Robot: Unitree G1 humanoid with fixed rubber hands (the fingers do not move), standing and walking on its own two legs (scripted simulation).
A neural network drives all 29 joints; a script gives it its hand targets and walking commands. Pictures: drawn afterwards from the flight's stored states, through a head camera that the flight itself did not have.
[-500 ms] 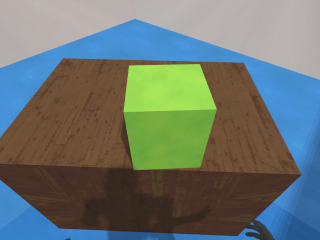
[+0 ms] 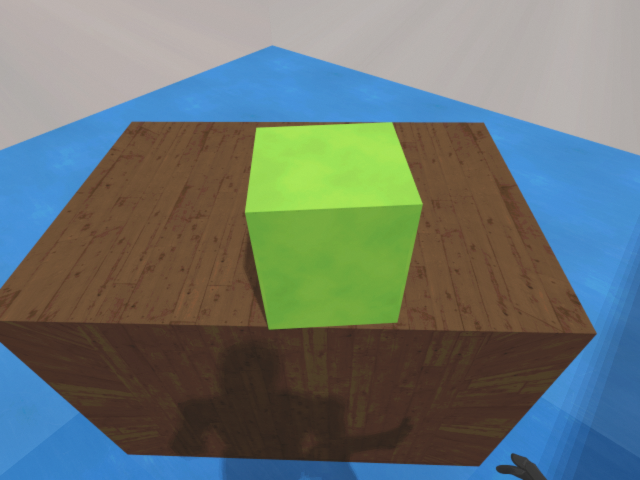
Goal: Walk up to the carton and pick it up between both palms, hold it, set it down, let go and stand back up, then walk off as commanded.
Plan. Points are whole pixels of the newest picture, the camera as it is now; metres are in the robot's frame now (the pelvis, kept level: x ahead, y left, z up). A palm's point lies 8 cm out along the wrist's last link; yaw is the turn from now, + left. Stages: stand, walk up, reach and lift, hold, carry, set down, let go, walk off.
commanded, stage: walk off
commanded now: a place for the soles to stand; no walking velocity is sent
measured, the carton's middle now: (329, 228) +0.47 -0.01 +0.06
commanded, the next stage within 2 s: none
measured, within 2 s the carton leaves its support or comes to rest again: neither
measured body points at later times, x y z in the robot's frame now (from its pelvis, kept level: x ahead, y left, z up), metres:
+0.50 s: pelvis -0.13 +0.06 -0.02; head -0.13 +0.12 +0.43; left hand -0.04 +0.35 -0.18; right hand -0.06 -0.25 -0.09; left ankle -0.08 +0.12 -0.73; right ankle -0.16 -0.11 -0.63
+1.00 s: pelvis -0.26 +0.04 -0.03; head -0.23 -0.01 +0.42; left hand -0.19 +0.35 -0.13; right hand -0.20 -0.25 -0.18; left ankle -0.24 +0.14 -0.68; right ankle -0.21 -0.09 -0.73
